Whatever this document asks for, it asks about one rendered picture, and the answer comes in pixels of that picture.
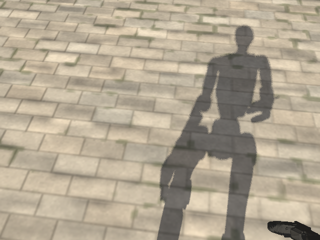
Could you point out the right robot hand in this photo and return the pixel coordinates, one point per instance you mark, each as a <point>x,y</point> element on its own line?
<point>294,230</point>

